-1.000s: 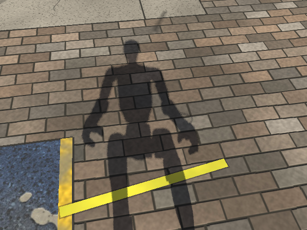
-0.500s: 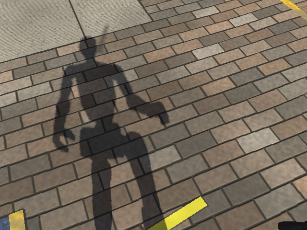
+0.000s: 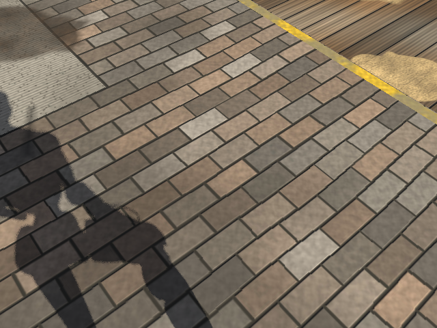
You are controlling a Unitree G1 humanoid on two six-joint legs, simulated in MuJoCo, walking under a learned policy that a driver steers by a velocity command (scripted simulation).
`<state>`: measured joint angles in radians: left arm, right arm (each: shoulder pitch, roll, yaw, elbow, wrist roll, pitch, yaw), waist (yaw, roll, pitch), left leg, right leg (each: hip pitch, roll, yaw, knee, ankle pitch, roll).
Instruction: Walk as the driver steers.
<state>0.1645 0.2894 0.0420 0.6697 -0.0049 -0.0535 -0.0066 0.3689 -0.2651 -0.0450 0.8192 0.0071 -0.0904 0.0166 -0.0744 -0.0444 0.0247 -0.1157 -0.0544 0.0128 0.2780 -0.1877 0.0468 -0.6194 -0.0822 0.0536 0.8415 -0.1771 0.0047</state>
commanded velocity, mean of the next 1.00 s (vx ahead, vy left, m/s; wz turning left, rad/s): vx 0.41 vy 0.00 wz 0.41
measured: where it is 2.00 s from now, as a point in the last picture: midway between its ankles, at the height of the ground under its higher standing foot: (167, 294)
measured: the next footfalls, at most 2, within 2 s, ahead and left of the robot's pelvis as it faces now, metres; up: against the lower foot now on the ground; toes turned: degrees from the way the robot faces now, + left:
right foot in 0.20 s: +0.28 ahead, -0.15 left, +0.00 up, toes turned +3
left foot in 0.72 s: +0.50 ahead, +0.16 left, +0.00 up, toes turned +23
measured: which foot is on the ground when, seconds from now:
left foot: down 0.00-0.22, up 0.24-0.70, down 0.72-1.00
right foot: up 0.00-0.18, down 0.20-0.70, up 0.72-1.00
